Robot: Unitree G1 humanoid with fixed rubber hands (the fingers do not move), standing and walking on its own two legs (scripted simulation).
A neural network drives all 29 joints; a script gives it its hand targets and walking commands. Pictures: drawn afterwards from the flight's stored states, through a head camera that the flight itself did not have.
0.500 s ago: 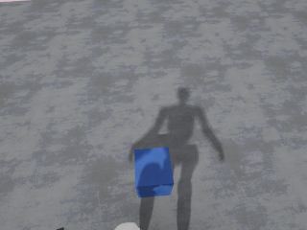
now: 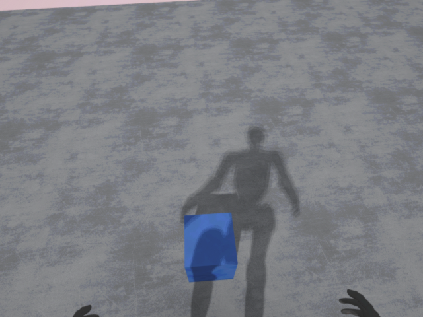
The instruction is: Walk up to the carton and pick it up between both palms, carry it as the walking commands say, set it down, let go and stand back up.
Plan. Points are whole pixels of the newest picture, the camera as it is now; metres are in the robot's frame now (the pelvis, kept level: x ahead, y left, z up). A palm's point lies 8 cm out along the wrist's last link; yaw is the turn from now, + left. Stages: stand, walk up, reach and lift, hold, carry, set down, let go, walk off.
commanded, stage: walk up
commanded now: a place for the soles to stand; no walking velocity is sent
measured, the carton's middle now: (209, 248) +0.45 +0.03 -0.66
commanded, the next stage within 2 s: reach and lift in 1.14 s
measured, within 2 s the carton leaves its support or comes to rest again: neither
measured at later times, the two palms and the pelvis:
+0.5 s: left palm out of the picture +0.05 +0.35 -0.12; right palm out of the picture +0.11 -0.26 -0.12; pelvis -0.01 +0.03 -0.01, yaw +0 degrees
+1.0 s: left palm out of the picture +0.04 +0.35 -0.12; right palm out of the picture +0.10 -0.25 -0.12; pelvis -0.01 +0.04 -0.01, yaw +1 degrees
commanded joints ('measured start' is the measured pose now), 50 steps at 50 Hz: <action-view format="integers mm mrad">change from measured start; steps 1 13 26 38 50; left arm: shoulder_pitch -44 60 105 116 137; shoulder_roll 211 315 287 251 265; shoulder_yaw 38 65 50 39 36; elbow -59 -99 -109 -104 -103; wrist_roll -6 13 20 10 2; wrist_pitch -17 -48 -47 -48 -58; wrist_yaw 11 58 54 60 68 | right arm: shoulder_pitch -21 -54 -11 -5 8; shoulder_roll -233 -244 -250 -251 -246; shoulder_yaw -47 -74 -95 -100 -96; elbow -46 -151 -185 -150 -149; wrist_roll -10 -27 -25 -24 -23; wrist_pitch -18 60 65 53 49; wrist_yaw -14 43 47 46 45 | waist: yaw -16 26 -10 -15 -5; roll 14 -54 50 96 63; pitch -157 -154 -124 -148 -115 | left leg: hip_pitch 95 -34 32 69 51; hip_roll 112 52 79 98 82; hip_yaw -92 -80 -153 -201 -169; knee -20 88 19 -79 -51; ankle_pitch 261 85 84 18 68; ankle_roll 39 34 85 61 70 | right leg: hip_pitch -2 56 -93 -82 -98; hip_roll -152 -276 -153 -120 -145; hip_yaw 118 191 104 56 88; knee -68 55 61 78 55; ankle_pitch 255 470 52 42 101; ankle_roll -3 -98 -36 -18 -28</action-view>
